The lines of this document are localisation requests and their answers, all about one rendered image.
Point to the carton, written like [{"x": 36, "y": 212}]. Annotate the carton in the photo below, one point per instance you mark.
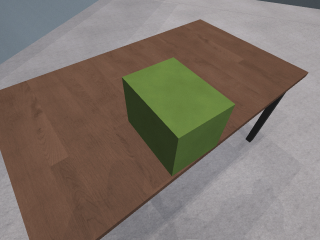
[{"x": 177, "y": 114}]

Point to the table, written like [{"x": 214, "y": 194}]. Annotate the table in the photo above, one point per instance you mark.
[{"x": 77, "y": 166}]

